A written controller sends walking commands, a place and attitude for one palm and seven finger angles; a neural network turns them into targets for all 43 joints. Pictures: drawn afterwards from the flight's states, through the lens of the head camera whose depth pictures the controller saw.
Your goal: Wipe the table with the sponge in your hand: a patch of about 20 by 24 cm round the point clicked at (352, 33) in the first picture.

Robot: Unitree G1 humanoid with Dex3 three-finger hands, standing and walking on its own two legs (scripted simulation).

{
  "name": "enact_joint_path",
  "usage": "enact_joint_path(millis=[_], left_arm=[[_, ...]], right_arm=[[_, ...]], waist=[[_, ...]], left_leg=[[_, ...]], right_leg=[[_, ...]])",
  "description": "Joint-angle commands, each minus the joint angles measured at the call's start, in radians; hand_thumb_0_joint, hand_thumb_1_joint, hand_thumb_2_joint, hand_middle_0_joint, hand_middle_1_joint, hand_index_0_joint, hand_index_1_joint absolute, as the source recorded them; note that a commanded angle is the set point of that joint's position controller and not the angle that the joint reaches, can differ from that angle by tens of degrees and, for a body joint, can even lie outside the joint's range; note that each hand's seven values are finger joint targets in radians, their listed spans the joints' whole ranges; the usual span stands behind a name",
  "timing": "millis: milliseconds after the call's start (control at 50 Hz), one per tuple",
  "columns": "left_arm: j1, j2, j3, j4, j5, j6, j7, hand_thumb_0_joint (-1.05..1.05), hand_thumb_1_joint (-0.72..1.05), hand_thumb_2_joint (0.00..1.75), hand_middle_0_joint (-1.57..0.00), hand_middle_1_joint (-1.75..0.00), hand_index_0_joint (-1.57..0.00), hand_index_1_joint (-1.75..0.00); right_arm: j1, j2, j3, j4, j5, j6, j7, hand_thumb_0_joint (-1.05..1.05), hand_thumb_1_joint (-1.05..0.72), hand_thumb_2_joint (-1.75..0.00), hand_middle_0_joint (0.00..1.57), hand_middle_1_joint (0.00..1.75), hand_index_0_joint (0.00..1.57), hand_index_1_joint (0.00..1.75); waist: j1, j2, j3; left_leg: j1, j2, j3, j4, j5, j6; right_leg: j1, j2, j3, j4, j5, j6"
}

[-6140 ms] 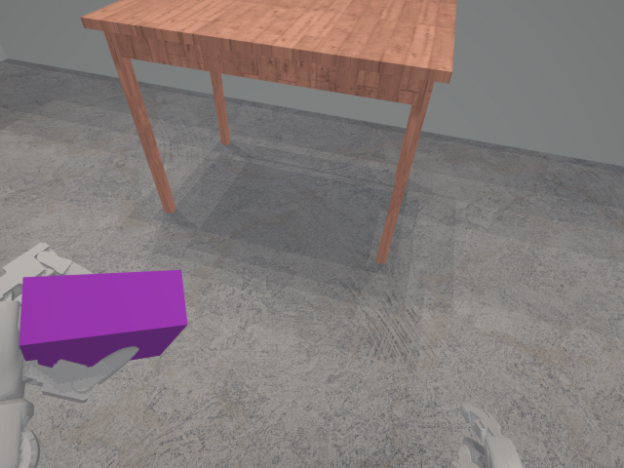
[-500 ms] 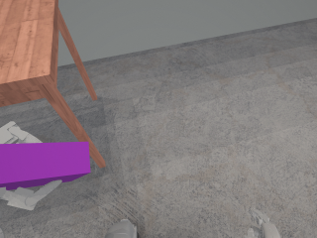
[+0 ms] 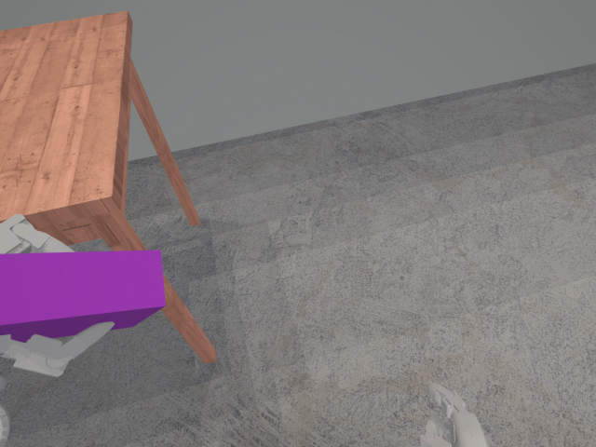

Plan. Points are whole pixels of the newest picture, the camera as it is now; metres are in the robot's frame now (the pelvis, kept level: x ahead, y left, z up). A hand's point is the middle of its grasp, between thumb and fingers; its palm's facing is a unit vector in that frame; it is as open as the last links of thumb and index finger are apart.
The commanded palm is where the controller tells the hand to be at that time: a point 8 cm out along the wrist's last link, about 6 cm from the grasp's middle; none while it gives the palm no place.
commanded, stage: come to a stop and stand still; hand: left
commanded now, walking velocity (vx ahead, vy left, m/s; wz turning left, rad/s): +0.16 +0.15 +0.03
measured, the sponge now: (102, 296) +0.23 +0.21 +0.16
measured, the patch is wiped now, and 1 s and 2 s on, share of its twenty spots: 0.00 0.00 0.00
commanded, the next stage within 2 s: look again from close up in 1.88 s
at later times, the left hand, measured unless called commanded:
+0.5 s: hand (18, 245) +0.27 +0.30 +0.18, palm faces +0.35 -0.83 -0.43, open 9.5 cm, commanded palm +0.21 +0.34 +0.19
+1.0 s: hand (46, 338) +0.18 +0.23 +0.18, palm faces +0.35 -0.83 -0.44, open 9.4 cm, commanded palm +0.13 +0.28 +0.19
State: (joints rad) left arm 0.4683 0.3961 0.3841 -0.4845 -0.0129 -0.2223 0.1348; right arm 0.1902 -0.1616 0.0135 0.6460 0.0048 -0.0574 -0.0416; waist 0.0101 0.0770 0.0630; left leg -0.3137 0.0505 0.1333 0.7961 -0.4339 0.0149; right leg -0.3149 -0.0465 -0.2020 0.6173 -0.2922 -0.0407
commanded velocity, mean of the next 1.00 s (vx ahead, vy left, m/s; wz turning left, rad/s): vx -0.05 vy -0.06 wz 0.00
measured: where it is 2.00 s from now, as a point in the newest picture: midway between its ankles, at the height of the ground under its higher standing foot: outside the picture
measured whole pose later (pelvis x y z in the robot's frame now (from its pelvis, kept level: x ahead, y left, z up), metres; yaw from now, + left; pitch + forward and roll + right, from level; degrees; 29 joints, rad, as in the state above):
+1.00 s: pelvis -0.04 +0.00 +0.02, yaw -1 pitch +0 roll +2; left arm 0.49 0.36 0.33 -0.48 -0.02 -0.17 0.15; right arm 0.22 -0.26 -0.02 0.63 0.01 -0.03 -0.08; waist -0.02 -0.01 0.02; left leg -0.29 0.02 0.06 0.77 -0.44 -0.02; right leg -0.27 0.01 -0.15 0.44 -0.19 -0.10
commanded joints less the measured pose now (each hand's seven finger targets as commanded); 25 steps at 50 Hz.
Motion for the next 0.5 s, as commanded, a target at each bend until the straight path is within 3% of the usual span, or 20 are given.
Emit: enact_joint_path(millis=[0, 20, 60, 100, 160, 200, 220, 240, 260, 280, 300, 320, 340, 400, 480], left_arm=[[-0.075, 0.149, 0.110, -0.076, -0.019, -0.047, 0.014, 0.00, 0.10, 1.30, -1.20, -1.60, -1.20, -1.60], [-0.069, 0.153, 0.112, -0.116, -0.011, -0.062, 0.016, 0.00, 0.10, 1.30, -1.20, -1.60, -1.20, -1.60], [-0.075, 0.158, 0.097, -0.215, 0.003, -0.088, 0.023, 0.00, 0.10, 1.30, -1.20, -1.60, -1.20, -1.60], [-0.066, 0.169, 0.098, -0.298, 0.005, -0.098, 0.037, 0.00, 0.10, 1.30, -1.20, -1.60, -1.20, -1.60], [0.019, 0.197, 0.141, -0.376, -0.003, -0.084, 0.061, 0.00, 0.10, 1.30, -1.20, -1.60, -1.20, -1.60], [0.058, 0.187, 0.167, -0.369, -0.008, -0.068, 0.072, 0.00, 0.10, 1.30, -1.20, -1.60, -1.20, -1.60], [0.059, 0.175, 0.165, -0.368, -0.012, -0.061, 0.075, 0.00, 0.10, 1.30, -1.20, -1.60, -1.20, -1.60], [0.079, 0.159, 0.154, -0.339, -0.018, -0.055, 0.074, 0.00, 0.10, 1.30, -1.20, -1.60, -1.20, -1.60], [0.055, 0.149, 0.146, -0.367, -0.027, -0.061, 0.071, 0.00, 0.10, 1.30, -1.20, -1.60, -1.20, -1.60], [0.036, 0.166, 0.150, -0.365, -0.028, -0.071, 0.064, 0.00, 0.10, 1.30, -1.20, -1.60, -1.20, -1.60], [0.031, 0.172, 0.158, -0.299, -0.018, -0.082, 0.054, 0.00, 0.10, 1.30, -1.20, -1.60, -1.20, -1.60], [0.047, 0.156, 0.162, -0.223, -0.019, -0.072, 0.046, 0.00, 0.10, 1.30, -1.20, -1.60, -1.20, -1.60], [0.023, 0.193, 0.188, -0.257, -0.024, -0.071, 0.038, 0.00, 0.10, 1.30, -1.20, -1.60, -1.20, -1.60], [-0.007, 0.130, 0.105, -0.374, -0.025, -0.061, 0.023, 0.00, 0.10, 1.30, -1.20, -1.60, -1.20, -1.60], [0.001, 0.117, 0.058, -0.455, -0.031, -0.028, 0.004, 0.00, 0.10, 1.30, -1.20, -1.60, -1.20, -1.60]], right_arm=[[-0.078, -0.144, -0.071, -0.147, 0.003, -0.032, -0.001, 0.00, -0.90, -0.90, 0.20, 0.30, 0.20, 0.30], [-0.095, -0.132, -0.056, -0.142, -0.002, -0.023, 0.000, 0.00, -0.90, -0.90, 0.20, 0.30, 0.20, 0.30], [-0.127, -0.124, -0.045, -0.146, -0.005, -0.013, -0.002, 0.00, -0.90, -0.90, 0.20, 0.30, 0.20, 0.30], [-0.114, -0.121, -0.046, -0.160, -0.009, -0.020, -0.006, 0.00, -0.90, -0.90, 0.20, 0.30, 0.20, 0.30], [-0.123, -0.102, -0.047, -0.208, -0.010, -0.029, -0.023, 0.00, -0.90, -0.90, 0.20, 0.30, 0.20, 0.30], [-0.085, -0.104, -0.054, -0.216, -0.012, -0.024, -0.033, 0.00, -0.90, -0.90, 0.20, 0.30, 0.20, 0.30], [-0.067, -0.108, -0.061, -0.221, -0.010, -0.017, -0.039, 0.00, -0.90, -0.90, 0.20, 0.30, 0.20, 0.30], [-0.048, -0.117, -0.072, -0.219, -0.001, -0.006, -0.046, 0.00, -0.90, -0.90, 0.20, 0.30, 0.20, 0.30], [-0.043, -0.140, -0.082, -0.233, 0.002, -0.002, -0.047, 0.00, -0.90, -0.90, 0.20, 0.30, 0.20, 0.30], [-0.028, -0.170, -0.097, -0.233, 0.007, -0.007, -0.039, 0.00, -0.90, -0.90, 0.20, 0.30, 0.20, 0.30], [-0.012, -0.167, -0.103, -0.228, 0.007, -0.018, -0.021, 0.00, -0.90, -0.90, 0.20, 0.30, 0.20, 0.30], [-0.018, -0.165, -0.102, -0.222, 0.002, -0.020, -0.012, 0.00, -0.90, -0.90, 0.20, 0.30, 0.20, 0.30], [-0.024, -0.167, -0.100, -0.212, -0.009, -0.028, -0.009, 0.00, -0.90, -0.90, 0.20, 0.30, 0.20, 0.30], [-0.023, -0.157, -0.090, -0.211, -0.004, -0.048, 0.032, 0.00, -0.90, -0.90, 0.20, 0.30, 0.20, 0.30], [-0.039, -0.154, -0.072, -0.228, -0.012, -0.078, 0.045, 0.00, -0.90, -0.90, 0.20, 0.30, 0.20, 0.30]], waist=[[-0.012, -0.307, -0.104], [-0.012, -0.231, -0.109], [-0.008, -0.164, -0.137], [-0.014, -0.190, -0.152], [0.019, -0.225, -0.191], [0.005, -0.213, -0.218], [-0.012, -0.175, -0.237], [-0.028, -0.115, -0.250], [-0.020, 0.049, -0.260], [-0.012, 0.205, -0.252], [-0.013, 0.141, -0.218], [-0.025, 0.100, -0.169], [-0.021, 0.181, -0.205], [-0.024, 0.213, -0.246], [-0.019, 0.233, -0.214]], left_leg=[[-0.357, 0.022, -0.176, 0.488, -0.017, -0.050], [-0.365, 0.036, -0.168, 0.489, 0.021, -0.057], [-0.341, 0.044, -0.132, 0.403, 0.047, -0.053], [-0.229, 0.048, -0.090, 0.200, 0.058, -0.050], [-0.098, -0.004, 0.000, -0.064, 0.082, -0.046], [-0.020, -0.046, 0.034, -0.201, 0.197, -0.058], [0.074, -0.051, 0.039, -0.288, 0.312, -0.063], [0.178, -0.001, 0.009, -0.355, 0.448, -0.063], [0.272, 0.123, -0.117, -0.358, 0.762, -0.026], [0.302, 0.317, -0.334, -0.391, 1.125, 0.073], [0.270, 0.363, -0.353, -0.414, 1.127, 0.125], [0.249, 0.355, -0.317, -0.414, 1.119, 0.127], [0.283, 0.361, -0.310, -0.393, 1.131, 0.130], [0.333, 0.301, -0.191, -0.356, 1.058, 0.092], [0.218, 0.314, -0.183, -0.416, 0.808, 0.081]], right_leg=[[0.260, -0.430, 0.565, -0.322, 0.304, -0.123], [0.259, -0.393, 0.459, -0.293, 0.393, -0.117], [0.276, -0.345, 0.284, -0.251, 0.549, -0.092], [0.240, -0.310, 0.189, -0.223, 0.643, -0.081], [0.274, -0.260, 0.147, -0.161, 0.725, -0.075], [0.286, -0.215, 0.124, -0.109, 0.719, -0.046], [0.252, -0.190, 0.116, -0.066, 0.665, -0.018], [0.208, -0.153, 0.085, 0.014, 0.518, 0.020], [0.097, -0.062, 0.048, 0.125, 0.212, 0.069], [-0.056, 0.003, 0.086, 0.274, -0.283, 0.088], [-0.099, 0.029, 0.154, 0.403, -0.401, 0.072], [-0.139, 0.027, 0.154, 0.410, -0.341, 0.071], [-0.159, 0.006, 0.160, 0.398, -0.300, 0.081], [-0.131, 0.029, 0.141, 0.289, -0.154, 0.077], [-0.035, 0.049, 0.119, 0.166, -0.129, 0.078]])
